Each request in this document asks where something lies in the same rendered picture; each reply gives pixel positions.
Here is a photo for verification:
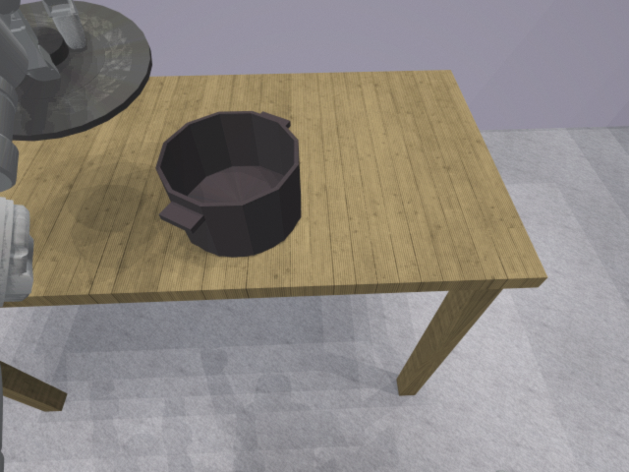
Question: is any lid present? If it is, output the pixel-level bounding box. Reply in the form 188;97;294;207
13;1;152;142

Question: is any table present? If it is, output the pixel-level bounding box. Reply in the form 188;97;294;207
0;70;547;412

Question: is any left robot hand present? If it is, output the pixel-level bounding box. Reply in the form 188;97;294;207
10;0;86;82

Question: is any knob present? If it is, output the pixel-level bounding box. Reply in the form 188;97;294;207
32;27;69;66

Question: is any robot left forearm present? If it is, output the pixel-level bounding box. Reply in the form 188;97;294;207
0;0;29;192

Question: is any robot left upper arm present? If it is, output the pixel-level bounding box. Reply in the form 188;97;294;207
0;197;33;472

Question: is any pot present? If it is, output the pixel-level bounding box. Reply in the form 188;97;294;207
155;111;301;258

